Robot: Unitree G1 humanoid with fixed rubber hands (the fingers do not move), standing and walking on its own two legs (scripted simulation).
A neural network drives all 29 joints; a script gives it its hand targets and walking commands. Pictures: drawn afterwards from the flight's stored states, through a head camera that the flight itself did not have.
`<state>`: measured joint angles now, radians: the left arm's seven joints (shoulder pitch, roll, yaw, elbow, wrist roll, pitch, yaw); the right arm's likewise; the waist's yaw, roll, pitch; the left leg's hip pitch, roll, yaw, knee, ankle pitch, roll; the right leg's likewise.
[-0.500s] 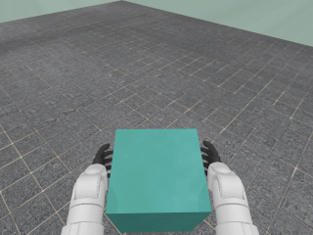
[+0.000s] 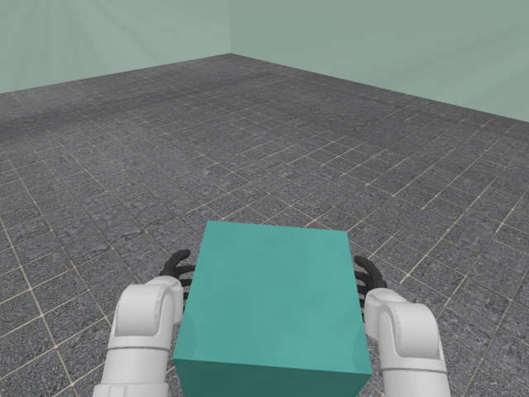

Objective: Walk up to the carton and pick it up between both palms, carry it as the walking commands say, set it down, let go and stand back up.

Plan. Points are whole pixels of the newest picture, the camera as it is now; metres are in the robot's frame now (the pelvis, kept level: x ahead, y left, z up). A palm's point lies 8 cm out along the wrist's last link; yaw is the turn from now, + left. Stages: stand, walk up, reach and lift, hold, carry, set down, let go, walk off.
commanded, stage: carry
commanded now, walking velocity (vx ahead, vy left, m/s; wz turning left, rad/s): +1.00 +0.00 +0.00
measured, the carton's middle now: (268, 329) +0.26 +0.01 +0.03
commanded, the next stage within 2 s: none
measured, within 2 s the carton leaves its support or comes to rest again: neither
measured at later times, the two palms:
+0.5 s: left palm (208, 197) +0.57 +0.14 +0.06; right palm (339, 192) +0.58 -0.16 +0.07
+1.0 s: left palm (229, 125) +1.02 +0.14 +0.05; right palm (317, 124) +0.99 -0.16 +0.06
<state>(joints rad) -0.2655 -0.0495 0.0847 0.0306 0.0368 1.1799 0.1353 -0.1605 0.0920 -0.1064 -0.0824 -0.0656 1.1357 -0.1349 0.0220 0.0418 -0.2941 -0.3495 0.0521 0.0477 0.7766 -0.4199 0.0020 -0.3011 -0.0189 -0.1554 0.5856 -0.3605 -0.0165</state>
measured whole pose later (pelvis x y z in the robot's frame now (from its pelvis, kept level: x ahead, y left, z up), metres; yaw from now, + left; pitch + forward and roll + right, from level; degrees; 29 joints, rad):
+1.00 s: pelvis +0.75 +0.01 -0.02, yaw -2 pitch +2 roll -1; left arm -0.16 -0.13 0.12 -0.23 0.06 1.21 0.12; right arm -0.13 0.13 -0.13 -0.29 -0.07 1.18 -0.12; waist -0.05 0.01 -0.10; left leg 0.08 0.08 0.18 0.50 -0.60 -0.03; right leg -0.66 -0.09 -0.13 0.71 -0.23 0.00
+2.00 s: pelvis +1.59 +0.05 -0.02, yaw +2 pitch -1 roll -3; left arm -0.13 -0.13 0.12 -0.30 0.09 1.24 0.14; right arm -0.15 0.13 -0.11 -0.25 -0.06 1.17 -0.10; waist 0.06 0.01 0.01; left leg -0.54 0.11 0.12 0.72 -0.15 0.04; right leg -0.15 -0.05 -0.17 0.71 -0.51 0.02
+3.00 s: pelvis +2.23 +0.05 +0.01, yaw +0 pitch +3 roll +0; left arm -0.26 -0.15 0.19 -0.41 0.05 1.17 0.13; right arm -0.27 0.15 -0.14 -0.41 -0.07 1.13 -0.11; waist 0.00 0.02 0.26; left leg -0.43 0.05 0.18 0.50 -0.13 0.06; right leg -0.31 -0.01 -0.09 0.55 -0.28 -0.02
